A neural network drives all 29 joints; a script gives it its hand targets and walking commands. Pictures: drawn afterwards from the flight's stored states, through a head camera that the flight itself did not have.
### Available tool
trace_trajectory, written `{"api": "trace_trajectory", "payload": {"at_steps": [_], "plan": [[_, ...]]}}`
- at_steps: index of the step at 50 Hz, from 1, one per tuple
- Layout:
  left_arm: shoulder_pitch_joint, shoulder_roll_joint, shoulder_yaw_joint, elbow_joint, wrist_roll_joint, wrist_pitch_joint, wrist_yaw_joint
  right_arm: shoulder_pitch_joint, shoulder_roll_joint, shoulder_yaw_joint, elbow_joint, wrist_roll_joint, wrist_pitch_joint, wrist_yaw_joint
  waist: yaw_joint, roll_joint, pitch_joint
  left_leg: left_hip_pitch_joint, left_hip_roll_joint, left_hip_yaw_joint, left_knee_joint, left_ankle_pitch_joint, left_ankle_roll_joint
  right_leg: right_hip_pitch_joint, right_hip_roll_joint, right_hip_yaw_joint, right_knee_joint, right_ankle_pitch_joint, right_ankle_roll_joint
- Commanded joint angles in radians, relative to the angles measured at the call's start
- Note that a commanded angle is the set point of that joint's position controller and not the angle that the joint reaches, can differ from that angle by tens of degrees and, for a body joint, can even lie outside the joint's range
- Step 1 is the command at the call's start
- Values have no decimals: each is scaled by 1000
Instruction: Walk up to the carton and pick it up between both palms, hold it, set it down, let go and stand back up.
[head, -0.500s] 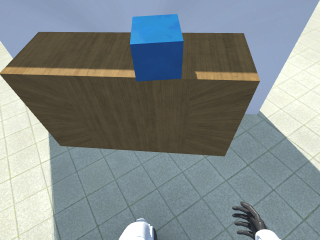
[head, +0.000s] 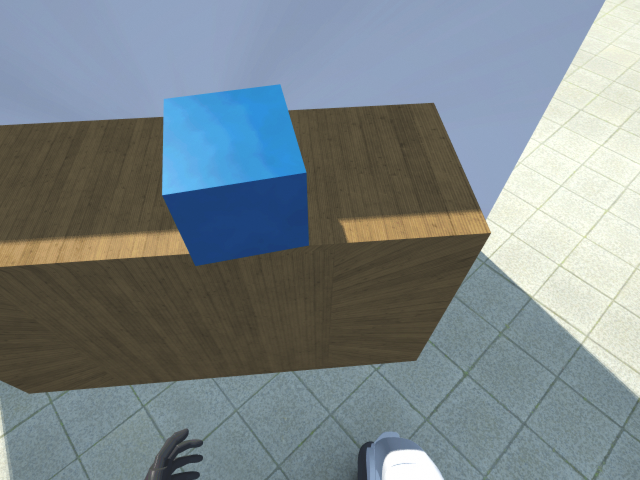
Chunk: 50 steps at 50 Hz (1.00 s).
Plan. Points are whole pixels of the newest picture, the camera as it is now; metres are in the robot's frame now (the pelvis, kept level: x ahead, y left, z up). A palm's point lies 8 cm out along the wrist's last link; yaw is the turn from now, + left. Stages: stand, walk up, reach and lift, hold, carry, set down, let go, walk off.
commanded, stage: walk up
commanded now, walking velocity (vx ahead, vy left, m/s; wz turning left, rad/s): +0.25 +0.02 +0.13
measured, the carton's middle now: (238, 174) +0.60 +0.11 -0.01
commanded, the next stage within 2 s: none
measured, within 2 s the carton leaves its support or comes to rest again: neither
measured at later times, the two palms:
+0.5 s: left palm out of the picture +0.10 +0.22 -0.16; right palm (490, 460) +0.15 -0.22 -0.13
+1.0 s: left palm out of the picture +0.03 +0.29 -0.15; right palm out of the picture +0.11 -0.18 -0.13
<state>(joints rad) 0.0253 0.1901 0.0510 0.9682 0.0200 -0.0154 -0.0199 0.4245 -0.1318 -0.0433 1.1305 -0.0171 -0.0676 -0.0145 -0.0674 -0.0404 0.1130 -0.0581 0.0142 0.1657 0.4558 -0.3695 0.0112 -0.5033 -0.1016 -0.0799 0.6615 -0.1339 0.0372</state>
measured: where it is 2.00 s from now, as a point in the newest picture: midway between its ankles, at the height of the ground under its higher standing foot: outside the picture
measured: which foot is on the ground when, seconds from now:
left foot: down 0.00-0.06, up 0.08-0.36, down 0.38-0.70, up 0.72-0.92, down 0.94-1.00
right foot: up 0.00-0.02, down 0.04-0.98, up 1.00-1.00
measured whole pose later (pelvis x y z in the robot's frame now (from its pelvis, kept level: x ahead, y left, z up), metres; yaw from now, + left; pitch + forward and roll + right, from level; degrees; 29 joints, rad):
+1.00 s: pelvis +0.06 +0.05 +0.00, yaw +2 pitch -1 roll +0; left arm 0.27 0.20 0.07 1.12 0.03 0.05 0.04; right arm 0.21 -0.17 -0.06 1.03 -0.03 0.01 -0.03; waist 0.03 -0.03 0.04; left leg -0.26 0.02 0.00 0.58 -0.30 -0.01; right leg -0.33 -0.08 0.00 0.61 -0.35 0.03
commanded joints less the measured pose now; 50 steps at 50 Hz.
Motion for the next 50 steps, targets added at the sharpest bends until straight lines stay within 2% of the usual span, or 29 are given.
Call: {"api": "trace_trajectory", "payload": {"at_steps": [1,2,3,4,5,7,8,9,13,18,19,21,22,28,30,34,35,36,37,39,41,42,43,44,46,47,48,49,50], "plan": [[166,53,10,7,16,-32,16,-34,-170,-24,-48,10,-10,-2,112,133,-78,-163,190,-159,-13,617,82,342,44,-47,-128,50,-15],[261,99,26,34,28,-49,23,-11,-146,-17,-41,10,-12,-3,150,67,-128,-196,145,-133,128,524,61,472,0,-23,-170,92,-27],[382,200,49,41,46,-66,29,31,-90,-3,-59,19,-11,-9,177,-101,-248,-306,79,-66,373,160,22,650,-250,209,-175,300,-64],[472,303,76,84,4,-46,29,121,-87,-17,-48,33,5,-16,206,-353,-368,-413,-31,-48,612,-265,-15,731,-423,502,-300,365,-231],[475,323,82,82,-28,-20,52,48,-235,-63,-75,-13,29,-6,193,-148,-376,-454,0,-158,748,-286,-39,692,-491,743,-355,330,-252],[299,223,51,46,-13,-21,65,0,-122,-57,-59,-15,48,13,118,-28,-203,-496,46,-208,821,-122,-56,506,-402,511,-365,254,-209],[84,50,-11,7,-32,-34,79,-80,32,-12,-67,19,50,13,61,-162,-97,-320,61,-219,640,-98,-37,259,-217,144,-319,760,-223],[57,36,-11,14,-31,-38,82,1,28,-12,-59,14,47,12,20,-230,-99,-278,35,-188,553,-106,-40,234,-147,44,-301,821,-204],[131,60,-10,46,6,-37,64,27,-40,-21,-32,4,93,-34,23,-163,-207,-234,3,-146,394,-110,-38,338,-165,66,-263,821,-261],[72,110,4,28,-2,10,57,-45,-68,-16,-69,-5,105,-26,10,-128,-228,-72,15,-113,150,123,2,164,-165,137,-298,130,-214],[65,100,3,25,-6,20,57,-67,-78,-13,-81,-17,96,-20,2,-69,-202,-18,39,-154,48,227,15,88,-145,137,-294,-31,-163],[134,22,-8,12,-22,54,55,-179,-202,-31,-126,-11,81,-25,66,331,-111,-274,256,-428,-235,55,110,146,72,-20,-144,-258,-52],[143,45,-1,31,-15,68,57,-262,-173,-21,-149,-6,76,-26,63,372,-60,-408,281,-470,-303,-60,147,259,81,9,-18,-268,-53],[248,29,-5,87,6,24,48,-289,-129,-9,-133,5,54,-37,110,198,-128,-187,165,-295,-132,331,86,324,42,61,-232,0,-60],[221,68,0,93,-7,13,48,-227,-105,-10,-116,18,59,-33,64,97,-122,-176,108,-264,-154,185,47,305,15,103,-263,3,-57],[231,31,-12,114,0,11,50,-206,-99,-17,-82,11,70,-28,62,15,-69,-131,84,-235,-136,150,34,262,5,124,-347,-54,-53],[282,188,40,79,27,14,82,-231,-246,-71,-86,2,97,-21,142,89,-27,-315,11,-108,98,123,-10,341,-192,286,-361,-44,-103],[362,273,63,100,28,21,99,-262,-209,-72,-122,-15,112,-11,167,-87,-63,-465,-22,-106,317,-77,-28,419,-354,498,-414,29,-208],[416,250,59,119,31,23,110,-277,-169,-66,-150,-31,121,-4,178,-134,-83,-487,7,-169,510,-148,-35,388,-437,552,-431,146,-286],[369,192,58,114,29,16,115,-299,-100,-54,-174,-22,117,3,145,-88,-113,-469,27,-252,673,-75,-44,309,-363,415,-410,126,-288],[246,165,58,76,25,17,108,-272,-121,-62,-177,-25,109,10,103,-125,-109,-434,44,-268,640,-32,-62,243,-270,303,-399,-9,-220],[206,160,57,64,26,21,102,-254,-122,-60,-176,-25,111,13,91,-154,-103,-416,42,-242,567,-35,-76,229,-238,264,-394,-33,-193],[137,30,10,81,-3,26,90,-204,-22,-22,-176,7,94,20,16,-295,-139,-246,35,-220,273,-70,-49,169,-36,112,-389,-95,-157],[159,45,19,85,4,37,83,-211,-39,-22,-170,12,90,13,53,-329,-132,-238,-22,-131,173,-91,-49,219,-16,88,-371,-117,-154],[205,97,32,101,18,45,65,-69,-81,-29,-91,1,86,-14,25,-213,-134,-71,-61,-49,-62,122,-44,200,-43,90,-258,-19,-148],[275,96,36,115,26,43,55,-51,-128,-33,-82,-9,78,-23,43,-58,-109,-21,1,-152,-140,194,-42,126,-32,75,-175,-41,-104],[341,39,20,97,21,43,45,-40,-210,-35,-106,-16,64,-28,79,210,-138,0,268,-470,-245,204,-13,35,40,22,-30,-280,-42],[299,35,24,75,-3,59,53,-114,-266,-32,-126,-8,66,-27,60,395,-109,-267,346,-565,-290,86,94,130,72,82,-10,-419,-30],[245,80,29,68,-10,68,50,-200,-206,-19,-149,-24,62,-21,75,333,-26,-359,304,-568,-340,-40,109,175,64,110,69,-373,-34]]}}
